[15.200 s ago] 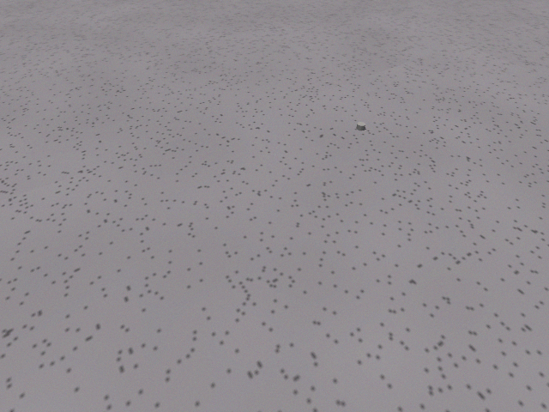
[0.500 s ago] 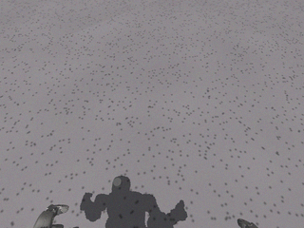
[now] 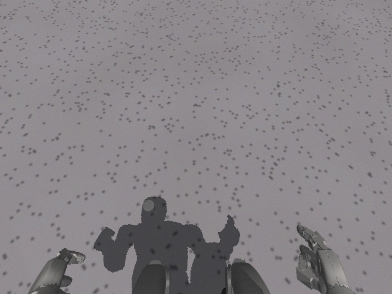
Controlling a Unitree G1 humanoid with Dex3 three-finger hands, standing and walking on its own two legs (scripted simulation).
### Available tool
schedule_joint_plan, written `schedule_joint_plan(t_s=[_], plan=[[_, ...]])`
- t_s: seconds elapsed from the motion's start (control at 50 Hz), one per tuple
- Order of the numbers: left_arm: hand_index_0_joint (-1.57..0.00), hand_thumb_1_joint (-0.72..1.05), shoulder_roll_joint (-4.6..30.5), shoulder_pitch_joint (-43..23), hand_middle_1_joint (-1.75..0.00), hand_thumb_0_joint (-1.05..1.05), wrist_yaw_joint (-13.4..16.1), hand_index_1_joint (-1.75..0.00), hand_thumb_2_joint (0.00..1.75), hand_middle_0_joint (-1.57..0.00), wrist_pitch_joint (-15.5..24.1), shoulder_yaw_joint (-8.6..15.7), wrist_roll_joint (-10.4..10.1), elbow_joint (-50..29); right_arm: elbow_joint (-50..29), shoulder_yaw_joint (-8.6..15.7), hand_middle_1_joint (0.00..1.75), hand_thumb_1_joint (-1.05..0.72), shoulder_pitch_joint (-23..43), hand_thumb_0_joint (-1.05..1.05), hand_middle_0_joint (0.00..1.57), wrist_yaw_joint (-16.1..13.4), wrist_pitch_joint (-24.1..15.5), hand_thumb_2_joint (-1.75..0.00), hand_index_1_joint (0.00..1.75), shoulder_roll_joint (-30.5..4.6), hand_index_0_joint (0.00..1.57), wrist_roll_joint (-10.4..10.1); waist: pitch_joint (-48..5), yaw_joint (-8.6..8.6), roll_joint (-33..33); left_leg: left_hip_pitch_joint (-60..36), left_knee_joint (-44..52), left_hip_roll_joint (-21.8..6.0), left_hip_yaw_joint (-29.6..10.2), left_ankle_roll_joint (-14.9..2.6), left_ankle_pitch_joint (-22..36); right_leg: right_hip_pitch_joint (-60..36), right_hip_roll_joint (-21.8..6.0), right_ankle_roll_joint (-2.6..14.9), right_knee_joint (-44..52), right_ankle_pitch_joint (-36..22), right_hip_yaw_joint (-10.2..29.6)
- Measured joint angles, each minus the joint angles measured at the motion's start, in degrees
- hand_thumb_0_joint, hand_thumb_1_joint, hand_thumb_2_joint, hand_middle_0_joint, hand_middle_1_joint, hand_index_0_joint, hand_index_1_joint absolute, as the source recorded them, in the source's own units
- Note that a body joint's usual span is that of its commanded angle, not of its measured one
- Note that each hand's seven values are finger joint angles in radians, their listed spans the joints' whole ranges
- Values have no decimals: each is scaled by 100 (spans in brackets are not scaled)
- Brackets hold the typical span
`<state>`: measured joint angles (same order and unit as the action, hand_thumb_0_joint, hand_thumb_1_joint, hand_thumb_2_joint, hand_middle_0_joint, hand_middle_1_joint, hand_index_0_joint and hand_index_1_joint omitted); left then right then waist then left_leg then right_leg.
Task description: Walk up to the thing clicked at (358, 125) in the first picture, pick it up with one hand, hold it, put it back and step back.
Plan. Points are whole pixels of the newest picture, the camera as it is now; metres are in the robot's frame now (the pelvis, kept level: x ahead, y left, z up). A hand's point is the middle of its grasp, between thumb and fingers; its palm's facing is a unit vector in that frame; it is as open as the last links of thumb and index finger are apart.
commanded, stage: rise first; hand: left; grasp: from above
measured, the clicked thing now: (149, 206) +0.48 +0.19 -0.65
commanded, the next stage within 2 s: none
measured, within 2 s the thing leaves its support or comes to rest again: neither
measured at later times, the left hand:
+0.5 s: hand (111, 233) +0.31 +0.26 -0.34, palm faces -0.48 -0.29 -0.83, open 12.5 cm
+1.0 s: hand (125, 213) +0.40 +0.25 -0.45, palm faces -0.45 -0.01 -0.90, open 12.4 cm
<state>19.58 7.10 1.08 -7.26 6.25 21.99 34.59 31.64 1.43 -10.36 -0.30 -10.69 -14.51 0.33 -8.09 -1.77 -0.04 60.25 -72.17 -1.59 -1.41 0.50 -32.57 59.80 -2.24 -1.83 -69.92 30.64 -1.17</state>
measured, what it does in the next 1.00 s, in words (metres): lowers itself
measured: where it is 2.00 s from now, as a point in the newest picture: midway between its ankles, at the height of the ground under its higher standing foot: outside the picture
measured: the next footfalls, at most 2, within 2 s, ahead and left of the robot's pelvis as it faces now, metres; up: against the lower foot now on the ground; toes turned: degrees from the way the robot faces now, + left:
none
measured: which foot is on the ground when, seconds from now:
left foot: down 0.00-1.00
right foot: down 0.00-1.00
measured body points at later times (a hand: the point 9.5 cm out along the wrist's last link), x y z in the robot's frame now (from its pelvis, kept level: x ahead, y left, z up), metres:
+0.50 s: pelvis -0.06 -0.01 -0.20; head +0.14 +0.00 +0.20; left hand +0.33 +0.27 -0.30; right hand +0.05 -0.29 -0.33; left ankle +0.01 +0.12 -0.63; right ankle +0.02 -0.14 -0.63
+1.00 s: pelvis -0.08 +0.01 -0.29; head +0.15 +0.05 +0.09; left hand +0.42 +0.25 -0.39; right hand -0.05 -0.27 -0.40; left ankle +0.01 +0.12 -0.63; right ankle +0.02 -0.14 -0.63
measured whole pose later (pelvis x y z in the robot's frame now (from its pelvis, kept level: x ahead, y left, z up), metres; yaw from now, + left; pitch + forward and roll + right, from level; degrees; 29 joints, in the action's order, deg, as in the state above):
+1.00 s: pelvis -0.08 +0.01 -0.29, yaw -4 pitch +35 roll -7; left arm 39.2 -53.1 20.2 12.5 4.1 72.6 79.2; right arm 43.7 -0.3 -10.2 6.2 -2.9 -14.6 6.6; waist -5.4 -13.1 0.4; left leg 126.7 -130.5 0.1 -5.8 0.1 -38.9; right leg 124.0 -1.8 -2.7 -125.6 36.4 -1.4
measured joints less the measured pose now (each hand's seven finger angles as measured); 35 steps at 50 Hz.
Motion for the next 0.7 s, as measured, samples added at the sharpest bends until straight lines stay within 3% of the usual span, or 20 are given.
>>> schedule_joint_plan(t_s=[0.24, 0.4, 0.58, 0.7], plan=[[-28, -32, 360, -1735, -92, 0, 485, -91, 80, -27, 808, -70, 1523, 660, 401, 163, 30, -90, 420, 1, 20, 193, -25, -90, 30, -172, 20, -33, -312, -67, 48, 2801, -2421, 43, -73, 50, -623, 2839, -25, 39, -2490, 658, 70], [-27, -30, 705, -3211, -92, 0, 725, -91, 81, -27, 1173, -159, 2455, 1711, 746, 219, 30, -90, 377, 1, 20, 297, 180, -90, 30, -178, 20, 33, -231, -114, 124, 4214, -3553, 54, -159, 78, -664, 4244, 0, 64, -3594, 681, 68], [-32, -24, 1176, -4481, -87, 0, 1111, -86, 79, -31, 1732, -187, 3506, 2914, 981, 142, 30, -89, 144, 1, 20, 394, 413, -90, 30, -103, 20, 220, -37, -426, 104, 5355, -4597, 67, -309, 80, -622, 5319, 43, 44, -4519, 581, 4], [-35, -20, 1458, -5036, -82, 0, 1494, -80, 76, -34, 1835, -183, 4127, 3473, 1100, 44, 30, -90, 66, 1, 20, 465, 595, -90, 30, -65, 20, 357, 82, -706, 50, 5845, -5095, 95, -379, 39, -600, 5738, 52, -6, -4925, 534, -24]])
